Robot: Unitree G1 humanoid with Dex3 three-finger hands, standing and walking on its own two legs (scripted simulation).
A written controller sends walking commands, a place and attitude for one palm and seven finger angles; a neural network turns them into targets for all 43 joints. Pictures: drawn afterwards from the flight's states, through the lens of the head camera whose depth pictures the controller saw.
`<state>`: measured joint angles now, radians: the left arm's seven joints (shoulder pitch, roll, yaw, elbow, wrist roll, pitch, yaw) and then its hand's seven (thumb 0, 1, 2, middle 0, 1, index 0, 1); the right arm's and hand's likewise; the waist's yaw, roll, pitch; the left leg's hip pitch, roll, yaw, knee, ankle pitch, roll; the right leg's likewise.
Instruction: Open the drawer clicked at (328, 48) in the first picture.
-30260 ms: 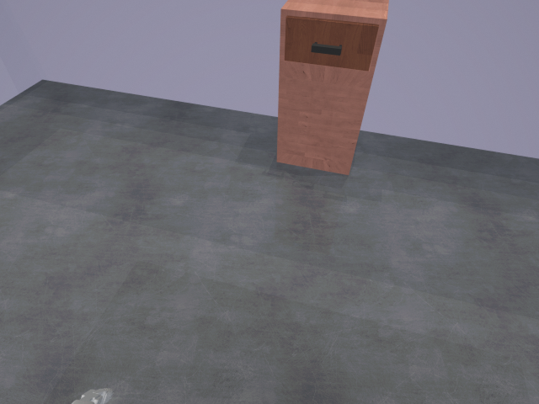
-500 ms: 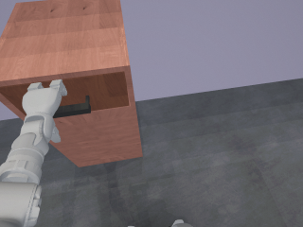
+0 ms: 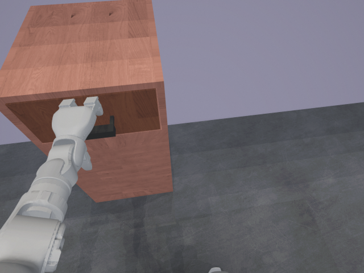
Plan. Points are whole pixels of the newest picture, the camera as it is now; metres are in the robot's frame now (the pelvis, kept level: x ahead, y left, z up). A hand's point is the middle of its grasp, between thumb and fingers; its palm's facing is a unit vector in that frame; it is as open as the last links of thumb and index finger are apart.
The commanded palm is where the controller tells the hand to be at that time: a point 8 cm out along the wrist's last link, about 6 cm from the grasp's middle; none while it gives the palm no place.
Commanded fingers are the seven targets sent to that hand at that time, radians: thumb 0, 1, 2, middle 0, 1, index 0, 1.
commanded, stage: re-aim the fingers above the handle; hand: left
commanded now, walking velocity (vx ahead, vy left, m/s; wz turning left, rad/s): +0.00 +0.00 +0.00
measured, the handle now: (93, 126) +0.50 +0.26 -0.04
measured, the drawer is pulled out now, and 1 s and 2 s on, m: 0.00 0.00 0.00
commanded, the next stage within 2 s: lower the fingers behind the handle in 0.80 s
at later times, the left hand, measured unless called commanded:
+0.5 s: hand (85, 128) +0.44 +0.25 +0.02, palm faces +0.05 -0.04 -1.00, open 13.8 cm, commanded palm +0.41 +0.26 +0.08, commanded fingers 0.00 -0.50 0.30 -0.30 -1.20 -0.30 -1.20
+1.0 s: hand (75, 130) +0.44 +0.27 +0.02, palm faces +0.01 +0.02 -1.00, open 13.8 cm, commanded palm +0.42 +0.26 +0.07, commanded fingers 0.00 -0.50 0.30 -0.30 -1.20 -0.30 -1.20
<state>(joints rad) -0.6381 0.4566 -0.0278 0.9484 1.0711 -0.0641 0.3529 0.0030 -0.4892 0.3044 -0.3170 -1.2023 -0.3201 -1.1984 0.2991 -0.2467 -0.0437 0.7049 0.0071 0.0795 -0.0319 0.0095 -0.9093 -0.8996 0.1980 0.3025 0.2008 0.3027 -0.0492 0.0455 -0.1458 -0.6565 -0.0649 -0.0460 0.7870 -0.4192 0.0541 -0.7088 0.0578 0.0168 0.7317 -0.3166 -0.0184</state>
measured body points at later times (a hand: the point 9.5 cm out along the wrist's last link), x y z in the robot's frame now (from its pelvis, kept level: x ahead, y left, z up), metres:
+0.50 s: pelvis +0.00 +0.00 +0.00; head +0.08 +0.00 +0.44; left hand +0.44 +0.25 +0.08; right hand +0.06 -0.27 -0.13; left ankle -0.03 +0.08 -0.71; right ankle +0.01 -0.11 -0.71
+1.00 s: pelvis +0.00 +0.00 +0.00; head +0.09 -0.01 +0.44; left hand +0.44 +0.27 +0.07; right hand +0.06 -0.28 -0.14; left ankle -0.03 +0.08 -0.71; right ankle +0.01 -0.11 -0.71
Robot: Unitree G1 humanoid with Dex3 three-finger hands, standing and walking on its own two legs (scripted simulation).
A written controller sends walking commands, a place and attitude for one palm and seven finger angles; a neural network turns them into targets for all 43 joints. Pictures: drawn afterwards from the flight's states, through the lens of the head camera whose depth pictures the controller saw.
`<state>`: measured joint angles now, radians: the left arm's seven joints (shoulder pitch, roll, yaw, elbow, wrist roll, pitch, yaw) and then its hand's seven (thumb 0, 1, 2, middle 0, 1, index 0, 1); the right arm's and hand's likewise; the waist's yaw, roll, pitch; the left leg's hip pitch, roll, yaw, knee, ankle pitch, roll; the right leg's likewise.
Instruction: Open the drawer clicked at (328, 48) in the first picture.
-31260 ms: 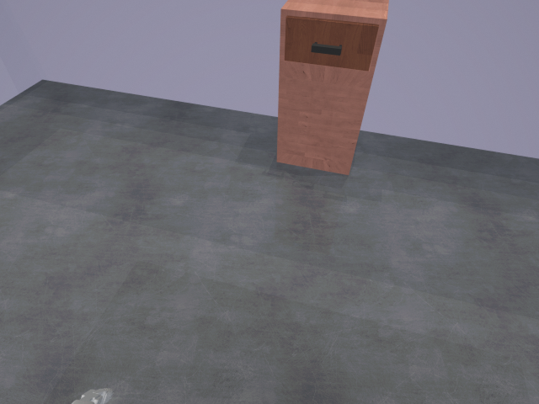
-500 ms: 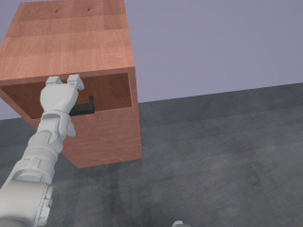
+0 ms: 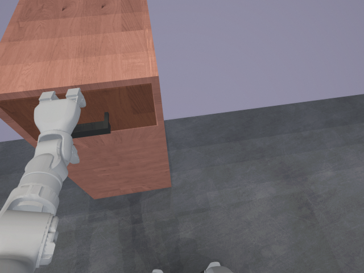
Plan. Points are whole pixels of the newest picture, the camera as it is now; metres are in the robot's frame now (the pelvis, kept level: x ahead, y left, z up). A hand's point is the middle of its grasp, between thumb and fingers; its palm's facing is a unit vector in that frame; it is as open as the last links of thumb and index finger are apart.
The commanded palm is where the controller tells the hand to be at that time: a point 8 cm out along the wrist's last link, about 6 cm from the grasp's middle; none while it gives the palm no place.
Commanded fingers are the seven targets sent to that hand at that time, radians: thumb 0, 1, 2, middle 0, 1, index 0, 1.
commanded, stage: lower the fingers behind the handle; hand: left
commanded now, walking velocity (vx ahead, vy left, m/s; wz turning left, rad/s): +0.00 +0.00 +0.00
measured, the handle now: (87, 123) +0.50 +0.27 -0.04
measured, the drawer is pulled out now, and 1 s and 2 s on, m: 0.00 0.00 0.00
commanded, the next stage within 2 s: close the thumb around the handle in 1.50 s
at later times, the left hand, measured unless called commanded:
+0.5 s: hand (73, 142) +0.42 +0.28 -0.02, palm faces -0.08 +0.02 -1.00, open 13.8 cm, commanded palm +0.42 +0.26 +0.04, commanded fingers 0.00 -0.50 0.30 -0.30 -1.20 -0.30 -1.20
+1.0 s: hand (85, 144) +0.44 +0.26 -0.05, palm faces -0.05 -0.03 -1.00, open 13.8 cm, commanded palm +0.42 +0.27 +0.00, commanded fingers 0.00 -0.50 0.30 -0.30 -1.20 -0.30 -1.20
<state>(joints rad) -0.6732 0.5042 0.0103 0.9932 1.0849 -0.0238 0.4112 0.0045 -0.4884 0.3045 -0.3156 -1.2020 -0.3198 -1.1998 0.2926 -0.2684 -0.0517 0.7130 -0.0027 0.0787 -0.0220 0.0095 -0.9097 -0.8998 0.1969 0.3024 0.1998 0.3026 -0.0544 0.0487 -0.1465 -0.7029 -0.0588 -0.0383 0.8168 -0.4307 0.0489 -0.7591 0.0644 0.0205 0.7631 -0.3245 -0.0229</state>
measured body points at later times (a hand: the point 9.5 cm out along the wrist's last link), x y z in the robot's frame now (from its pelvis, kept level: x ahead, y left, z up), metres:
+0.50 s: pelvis +0.00 +0.00 -0.01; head +0.10 -0.01 +0.43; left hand +0.42 +0.28 +0.04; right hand +0.04 -0.27 -0.15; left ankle -0.03 +0.09 -0.70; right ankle +0.02 -0.11 -0.70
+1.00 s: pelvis -0.01 +0.00 -0.03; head +0.11 +0.00 +0.40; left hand +0.43 +0.26 +0.00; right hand +0.02 -0.27 -0.16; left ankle -0.03 +0.09 -0.70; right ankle +0.02 -0.11 -0.70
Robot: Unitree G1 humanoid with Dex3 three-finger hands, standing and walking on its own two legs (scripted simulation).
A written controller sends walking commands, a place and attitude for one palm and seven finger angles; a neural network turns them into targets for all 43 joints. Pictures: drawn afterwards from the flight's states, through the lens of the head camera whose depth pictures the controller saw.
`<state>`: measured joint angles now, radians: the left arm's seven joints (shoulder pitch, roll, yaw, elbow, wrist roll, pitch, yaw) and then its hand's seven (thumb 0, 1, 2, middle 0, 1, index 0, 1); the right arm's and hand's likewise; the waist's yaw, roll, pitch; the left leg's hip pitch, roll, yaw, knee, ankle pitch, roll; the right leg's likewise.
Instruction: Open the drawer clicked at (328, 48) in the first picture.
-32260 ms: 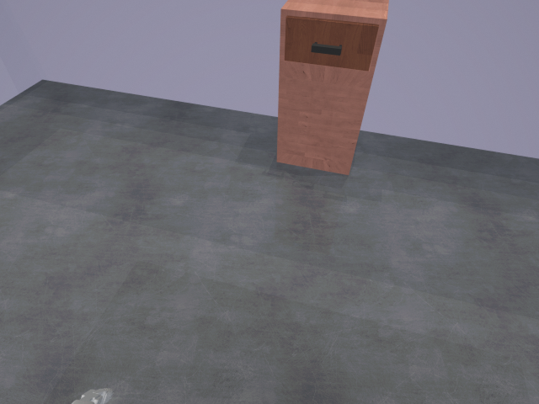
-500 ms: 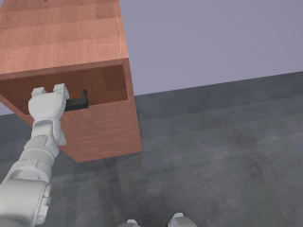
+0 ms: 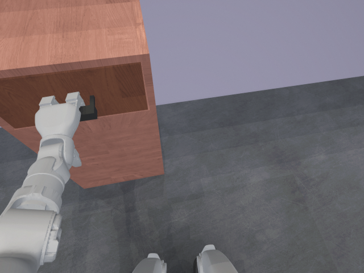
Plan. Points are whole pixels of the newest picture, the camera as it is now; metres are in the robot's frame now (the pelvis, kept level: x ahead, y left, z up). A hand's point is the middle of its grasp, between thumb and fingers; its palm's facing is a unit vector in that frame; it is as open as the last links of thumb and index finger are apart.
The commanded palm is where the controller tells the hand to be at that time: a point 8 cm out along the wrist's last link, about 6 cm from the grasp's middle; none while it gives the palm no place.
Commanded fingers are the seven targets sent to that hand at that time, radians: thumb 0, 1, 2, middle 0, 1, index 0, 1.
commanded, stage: lower the fingers behind the handle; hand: left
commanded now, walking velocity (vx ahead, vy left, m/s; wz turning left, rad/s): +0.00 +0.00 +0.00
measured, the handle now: (70, 108) +0.50 +0.27 -0.01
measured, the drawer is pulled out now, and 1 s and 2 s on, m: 0.00 0.00 0.07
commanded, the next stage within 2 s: close the thumb around the handle in 0.50 s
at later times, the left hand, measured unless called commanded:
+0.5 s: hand (70, 130) +0.45 +0.27 -0.03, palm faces -0.05 -0.03 -1.00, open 13.8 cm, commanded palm +0.43 +0.27 +0.03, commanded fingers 0.00 -0.50 0.30 -0.30 -1.20 -0.30 -1.20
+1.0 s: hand (70, 132) +0.44 +0.27 -0.02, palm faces -0.05 -0.02 -1.00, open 9.5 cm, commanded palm +0.42 +0.26 +0.03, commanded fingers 0.00 0.68 0.80 -0.38 -1.33 -0.38 -1.33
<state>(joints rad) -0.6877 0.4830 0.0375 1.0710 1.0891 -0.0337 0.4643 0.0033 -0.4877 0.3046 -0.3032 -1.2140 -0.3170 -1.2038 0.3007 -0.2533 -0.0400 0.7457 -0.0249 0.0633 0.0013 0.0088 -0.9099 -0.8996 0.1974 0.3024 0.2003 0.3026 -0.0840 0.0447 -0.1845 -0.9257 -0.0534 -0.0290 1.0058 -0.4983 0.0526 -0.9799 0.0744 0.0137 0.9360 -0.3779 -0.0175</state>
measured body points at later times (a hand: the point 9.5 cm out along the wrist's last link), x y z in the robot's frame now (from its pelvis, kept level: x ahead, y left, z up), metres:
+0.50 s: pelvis +0.00 +0.00 -0.01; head +0.12 +0.01 +0.43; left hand +0.45 +0.27 +0.03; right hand +0.03 -0.27 -0.14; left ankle -0.03 +0.08 -0.67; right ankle +0.03 -0.11 -0.67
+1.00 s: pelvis +0.00 +0.00 +0.00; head +0.12 +0.01 +0.43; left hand +0.44 +0.26 +0.03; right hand +0.04 -0.27 -0.14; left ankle -0.03 +0.09 -0.67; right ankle +0.03 -0.11 -0.67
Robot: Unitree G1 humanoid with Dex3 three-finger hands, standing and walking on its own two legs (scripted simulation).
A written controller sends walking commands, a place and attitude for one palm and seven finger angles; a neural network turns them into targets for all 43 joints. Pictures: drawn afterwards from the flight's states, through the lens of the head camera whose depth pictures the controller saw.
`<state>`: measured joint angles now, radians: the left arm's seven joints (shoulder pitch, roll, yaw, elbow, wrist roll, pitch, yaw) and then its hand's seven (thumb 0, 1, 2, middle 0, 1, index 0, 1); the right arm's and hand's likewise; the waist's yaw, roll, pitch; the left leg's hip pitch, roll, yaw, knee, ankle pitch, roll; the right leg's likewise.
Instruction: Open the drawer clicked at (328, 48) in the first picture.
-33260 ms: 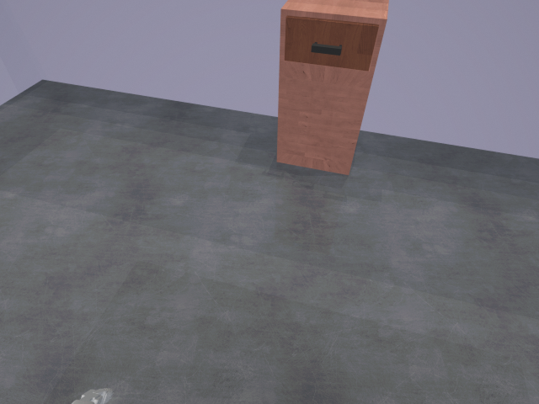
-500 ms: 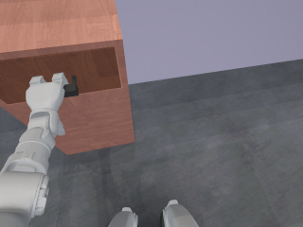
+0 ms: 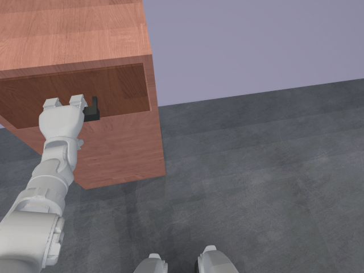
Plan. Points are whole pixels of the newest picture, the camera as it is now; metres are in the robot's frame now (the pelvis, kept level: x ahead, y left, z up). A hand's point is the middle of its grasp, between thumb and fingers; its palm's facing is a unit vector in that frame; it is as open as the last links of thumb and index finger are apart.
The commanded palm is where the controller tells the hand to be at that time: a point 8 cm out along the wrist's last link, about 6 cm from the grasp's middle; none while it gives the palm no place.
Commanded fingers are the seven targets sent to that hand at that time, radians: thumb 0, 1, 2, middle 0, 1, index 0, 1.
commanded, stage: close the thumb around the handle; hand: left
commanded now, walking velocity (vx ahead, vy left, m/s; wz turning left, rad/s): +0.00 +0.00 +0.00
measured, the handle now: (73, 109) +0.50 +0.27 +0.00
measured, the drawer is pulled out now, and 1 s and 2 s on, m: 0.00 0.07 0.19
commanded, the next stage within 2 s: pull the drawer open in 0.30 s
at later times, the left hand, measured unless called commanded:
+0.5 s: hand (73, 133) +0.44 +0.26 -0.02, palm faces -0.06 -0.01 -1.00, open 6.2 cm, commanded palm +0.41 +0.25 +0.03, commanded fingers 0.00 0.90 0.90 -0.40 -1.35 -0.40 -1.35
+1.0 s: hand (72, 157) +0.38 +0.25 -0.02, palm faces -0.03 -0.03 -1.00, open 6.2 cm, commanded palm +0.35 +0.25 +0.03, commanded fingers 0.00 0.90 0.90 -0.40 -1.35 -0.40 -1.35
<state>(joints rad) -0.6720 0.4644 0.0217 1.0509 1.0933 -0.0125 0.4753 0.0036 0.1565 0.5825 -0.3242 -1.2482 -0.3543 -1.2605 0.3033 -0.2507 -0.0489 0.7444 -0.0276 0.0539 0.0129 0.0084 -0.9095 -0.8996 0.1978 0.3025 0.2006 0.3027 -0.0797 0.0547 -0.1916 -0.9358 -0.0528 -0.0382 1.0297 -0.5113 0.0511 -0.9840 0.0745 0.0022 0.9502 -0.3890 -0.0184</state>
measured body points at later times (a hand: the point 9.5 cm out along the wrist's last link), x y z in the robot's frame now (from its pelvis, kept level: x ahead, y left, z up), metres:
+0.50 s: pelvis +0.01 -0.01 +0.00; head +0.12 -0.01 +0.43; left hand +0.44 +0.26 +0.03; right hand +0.05 -0.28 -0.13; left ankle -0.03 +0.08 -0.67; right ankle +0.02 -0.11 -0.67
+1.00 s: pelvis +0.01 +0.00 +0.01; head +0.10 -0.01 +0.46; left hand +0.37 +0.25 +0.03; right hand +0.11 -0.26 -0.12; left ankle -0.03 +0.08 -0.67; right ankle +0.02 -0.11 -0.67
